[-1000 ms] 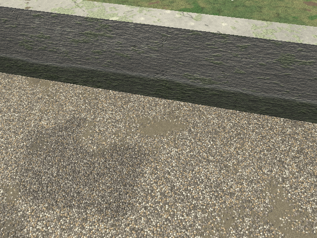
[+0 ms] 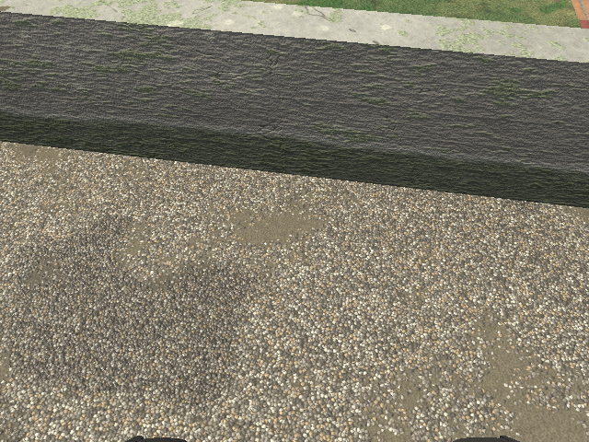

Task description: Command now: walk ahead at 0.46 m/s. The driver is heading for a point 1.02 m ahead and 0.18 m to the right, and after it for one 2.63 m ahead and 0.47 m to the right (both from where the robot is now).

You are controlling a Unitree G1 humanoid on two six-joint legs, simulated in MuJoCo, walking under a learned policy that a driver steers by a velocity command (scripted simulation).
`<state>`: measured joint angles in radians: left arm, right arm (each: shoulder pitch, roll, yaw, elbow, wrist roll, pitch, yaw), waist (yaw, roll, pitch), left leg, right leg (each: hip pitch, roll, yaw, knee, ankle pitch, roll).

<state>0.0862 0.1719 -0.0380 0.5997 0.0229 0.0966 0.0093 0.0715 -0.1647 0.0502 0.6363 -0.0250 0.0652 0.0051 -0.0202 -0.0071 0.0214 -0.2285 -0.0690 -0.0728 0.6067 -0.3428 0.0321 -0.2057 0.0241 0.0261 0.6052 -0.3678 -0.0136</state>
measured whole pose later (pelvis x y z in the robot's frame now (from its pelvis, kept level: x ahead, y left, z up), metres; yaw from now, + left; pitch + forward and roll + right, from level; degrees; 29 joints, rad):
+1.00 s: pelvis +0.00 +0.01 +0.00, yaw +0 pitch -2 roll +0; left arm 0.10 0.16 -0.04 0.60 0.03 0.08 0.01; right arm 0.08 -0.15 0.07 0.59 -0.02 0.06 0.01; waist -0.02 0.00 0.00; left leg -0.24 -0.07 -0.05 0.64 -0.36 0.05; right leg -0.22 0.01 0.03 0.63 -0.38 0.01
